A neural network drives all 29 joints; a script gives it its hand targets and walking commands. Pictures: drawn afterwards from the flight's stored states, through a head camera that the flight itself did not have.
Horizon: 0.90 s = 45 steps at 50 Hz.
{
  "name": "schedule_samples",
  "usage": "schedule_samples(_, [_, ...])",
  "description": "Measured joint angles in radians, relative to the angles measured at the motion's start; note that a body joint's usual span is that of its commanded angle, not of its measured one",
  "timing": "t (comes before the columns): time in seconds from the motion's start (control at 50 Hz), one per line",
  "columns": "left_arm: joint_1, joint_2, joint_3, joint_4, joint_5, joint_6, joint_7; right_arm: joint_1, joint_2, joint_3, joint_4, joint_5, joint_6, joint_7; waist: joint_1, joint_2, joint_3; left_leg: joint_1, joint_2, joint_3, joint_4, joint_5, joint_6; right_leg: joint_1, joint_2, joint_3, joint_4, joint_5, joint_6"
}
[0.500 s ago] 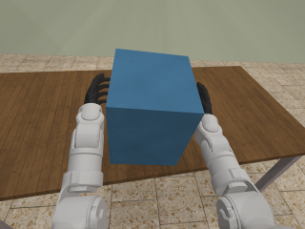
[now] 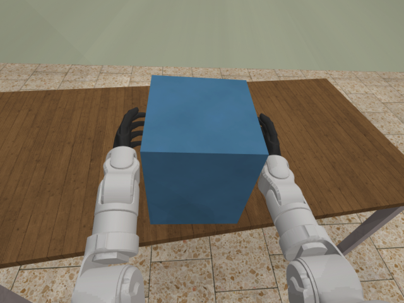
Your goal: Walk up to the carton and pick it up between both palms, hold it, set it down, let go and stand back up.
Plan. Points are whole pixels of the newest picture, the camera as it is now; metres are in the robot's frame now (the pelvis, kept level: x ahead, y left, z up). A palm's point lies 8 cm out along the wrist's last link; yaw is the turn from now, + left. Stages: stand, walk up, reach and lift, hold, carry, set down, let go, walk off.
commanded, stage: set down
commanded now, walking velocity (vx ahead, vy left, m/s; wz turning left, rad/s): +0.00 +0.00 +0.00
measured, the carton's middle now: (197, 153) +0.39 +0.02 +0.08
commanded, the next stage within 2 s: none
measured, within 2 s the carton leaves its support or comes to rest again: rests again in 1.40 s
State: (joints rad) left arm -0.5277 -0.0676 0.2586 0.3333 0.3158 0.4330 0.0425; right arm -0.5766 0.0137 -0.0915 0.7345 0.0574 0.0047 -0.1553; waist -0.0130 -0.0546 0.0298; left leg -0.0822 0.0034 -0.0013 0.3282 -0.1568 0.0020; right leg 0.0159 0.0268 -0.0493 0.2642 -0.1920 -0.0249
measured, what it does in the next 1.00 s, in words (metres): stands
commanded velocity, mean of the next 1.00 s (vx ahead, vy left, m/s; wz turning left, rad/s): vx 0.00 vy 0.00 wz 0.00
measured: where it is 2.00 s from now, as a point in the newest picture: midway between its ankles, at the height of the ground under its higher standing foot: outside the picture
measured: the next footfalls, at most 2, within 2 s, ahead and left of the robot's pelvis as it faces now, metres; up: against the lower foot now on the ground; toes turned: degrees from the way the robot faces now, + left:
none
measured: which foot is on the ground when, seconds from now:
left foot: down 0.00-1.00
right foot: down 0.00-1.00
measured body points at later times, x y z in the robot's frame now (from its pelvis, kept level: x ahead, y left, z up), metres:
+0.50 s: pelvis +0.00 -0.01 +0.00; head -0.01 +0.02 +0.45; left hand +0.38 +0.16 +0.10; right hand +0.39 -0.14 +0.09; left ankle +0.02 +0.11 -0.75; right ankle -0.02 -0.10 -0.75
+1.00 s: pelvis +0.00 -0.01 +0.00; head +0.02 +0.01 +0.45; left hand +0.39 +0.15 +0.06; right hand +0.40 -0.15 +0.06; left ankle +0.02 +0.11 -0.75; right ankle -0.02 -0.10 -0.75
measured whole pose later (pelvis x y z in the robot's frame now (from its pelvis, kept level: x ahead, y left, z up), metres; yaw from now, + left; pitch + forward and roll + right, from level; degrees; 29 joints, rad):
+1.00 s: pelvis +0.00 -0.01 +0.00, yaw -2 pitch +3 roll +0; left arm -0.59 -0.11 0.39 0.73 0.32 0.09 0.08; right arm -0.63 0.05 -0.39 0.97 -0.23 -0.18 -0.07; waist 0.05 -0.03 -0.03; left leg -0.22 0.03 0.04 0.30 -0.13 -0.01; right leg -0.14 0.04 -0.04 0.26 -0.17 -0.04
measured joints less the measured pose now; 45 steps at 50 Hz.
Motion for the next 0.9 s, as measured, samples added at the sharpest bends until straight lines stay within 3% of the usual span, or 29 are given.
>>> schedule_samples(0.36, [-0.049, -0.013, 0.052, 0.123, 0.011, -0.071, -0.003, -0.037, 0.005, -0.059, 0.069, -0.056, -0.019, 0.013, 0.013, 0.0, -0.014, -0.025, 0.009, 0.015, -0.023, 0.015, -0.006, -0.043, 0.005, 0.005, 0.006, 0.005, -0.007])
schedule_samples(0.68, [-0.088, -0.023, 0.116, 0.314, 0.008, -0.224, 0.015, -0.089, 0.038, -0.247, 0.207, -0.226, -0.114, 0.067, 0.054, 0.008, -0.038, -0.088, 0.013, 0.023, -0.035, 0.033, -0.007, -0.108, 0.006, 0.001, -0.007, 0.024, -0.009])
schedule_samples(0.9, [-0.081, -0.039, 0.133, 0.384, 0.014, -0.305, 0.028, -0.068, 0.041, -0.301, 0.232, -0.283, -0.162, 0.084, 0.066, 0.019, -0.052, -0.116, 0.018, 0.04, -0.037, 0.03, -0.007, -0.141, 0.007, 0.008, -0.007, 0.025, -0.009])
